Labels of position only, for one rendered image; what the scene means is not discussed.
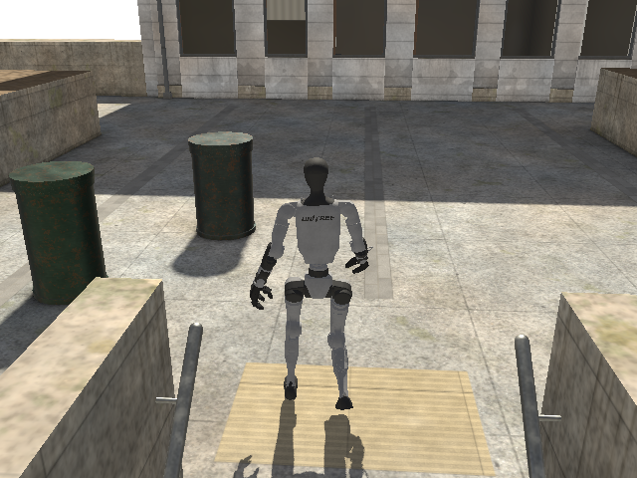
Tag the robot right upper arm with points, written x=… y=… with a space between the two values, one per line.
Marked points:
x=348 y=209

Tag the robot left hand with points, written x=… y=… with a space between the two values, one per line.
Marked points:
x=255 y=295

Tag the robot right hand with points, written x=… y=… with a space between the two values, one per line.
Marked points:
x=352 y=262

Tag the robot left upper arm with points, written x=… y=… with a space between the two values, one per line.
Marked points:
x=285 y=212

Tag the humanoid robot head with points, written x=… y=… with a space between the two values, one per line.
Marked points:
x=316 y=171

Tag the robot right forearm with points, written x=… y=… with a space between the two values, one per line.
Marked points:
x=361 y=257

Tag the robot right shin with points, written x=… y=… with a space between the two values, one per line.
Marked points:
x=340 y=367

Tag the robot left forearm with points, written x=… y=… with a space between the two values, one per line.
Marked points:
x=265 y=268

